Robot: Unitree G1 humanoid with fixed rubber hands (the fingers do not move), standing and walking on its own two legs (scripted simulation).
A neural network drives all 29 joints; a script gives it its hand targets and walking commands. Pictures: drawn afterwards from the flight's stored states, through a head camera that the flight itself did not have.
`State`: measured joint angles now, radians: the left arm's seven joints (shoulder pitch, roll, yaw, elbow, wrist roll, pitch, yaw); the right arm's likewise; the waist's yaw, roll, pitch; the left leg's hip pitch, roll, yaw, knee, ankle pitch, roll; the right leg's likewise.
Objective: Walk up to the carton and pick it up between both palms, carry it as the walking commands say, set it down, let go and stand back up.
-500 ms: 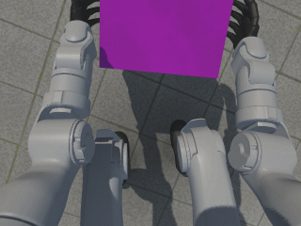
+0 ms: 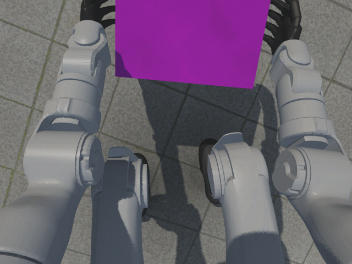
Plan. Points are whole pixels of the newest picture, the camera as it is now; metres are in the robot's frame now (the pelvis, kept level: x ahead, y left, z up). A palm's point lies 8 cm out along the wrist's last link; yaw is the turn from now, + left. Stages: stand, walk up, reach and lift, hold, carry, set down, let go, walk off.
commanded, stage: set down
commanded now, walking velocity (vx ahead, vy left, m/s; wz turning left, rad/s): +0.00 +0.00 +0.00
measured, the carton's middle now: (185, 42) +0.52 -0.07 -0.25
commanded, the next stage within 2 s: none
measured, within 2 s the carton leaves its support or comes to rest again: rests again in 1.18 s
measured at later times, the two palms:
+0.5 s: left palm (95, 24) +0.54 +0.11 -0.16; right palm (281, 43) +0.48 -0.24 -0.16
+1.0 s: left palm (95, 22) +0.55 +0.11 -0.17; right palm (281, 41) +0.48 -0.24 -0.16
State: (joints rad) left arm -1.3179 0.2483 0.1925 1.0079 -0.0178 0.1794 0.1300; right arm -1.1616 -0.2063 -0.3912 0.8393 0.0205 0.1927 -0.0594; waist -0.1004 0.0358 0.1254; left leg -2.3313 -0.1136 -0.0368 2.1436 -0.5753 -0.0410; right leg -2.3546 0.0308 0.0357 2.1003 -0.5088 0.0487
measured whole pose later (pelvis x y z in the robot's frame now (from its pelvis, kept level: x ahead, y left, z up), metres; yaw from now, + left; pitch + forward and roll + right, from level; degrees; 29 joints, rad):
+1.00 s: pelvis +0.00 +0.00 -0.01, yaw +0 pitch +41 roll -1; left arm -1.39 0.27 0.21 1.12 0.02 0.13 0.06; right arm -1.23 -0.24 -0.43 0.97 -0.01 0.14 -0.03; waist -0.10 0.03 0.20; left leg -2.31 -0.11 -0.04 2.19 -0.60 -0.04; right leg -2.33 0.03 0.03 2.14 -0.53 0.05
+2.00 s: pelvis +0.00 +0.00 -0.01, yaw -1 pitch +38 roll -1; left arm -1.33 0.41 0.03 1.08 -0.17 0.05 0.08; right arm -1.21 -0.35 -0.24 1.07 0.22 -0.01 -0.06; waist -0.10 0.00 0.29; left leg -2.26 -0.10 -0.05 2.21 -0.61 -0.05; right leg -2.29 0.03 0.01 2.15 -0.53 0.04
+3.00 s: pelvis +0.03 -0.01 +0.20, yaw -1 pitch +47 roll +0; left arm -1.04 0.34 0.20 0.83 -0.03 0.19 -0.03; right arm -0.90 -0.28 -0.36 0.73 0.11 0.16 0.04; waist -0.09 0.02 -0.13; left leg -1.78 -0.05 -0.05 1.43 -0.47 -0.03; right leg -1.81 0.04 0.04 1.39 -0.40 0.02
